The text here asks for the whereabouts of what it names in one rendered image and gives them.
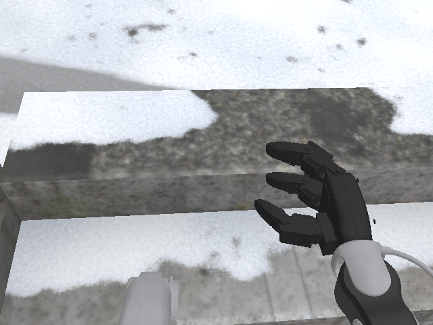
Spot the robot right hand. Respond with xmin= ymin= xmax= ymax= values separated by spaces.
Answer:
xmin=254 ymin=141 xmax=375 ymax=256

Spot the right robot forearm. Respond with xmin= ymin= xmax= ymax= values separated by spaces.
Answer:
xmin=331 ymin=240 xmax=419 ymax=325

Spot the robot left thigh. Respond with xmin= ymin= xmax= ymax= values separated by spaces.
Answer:
xmin=118 ymin=272 xmax=179 ymax=325

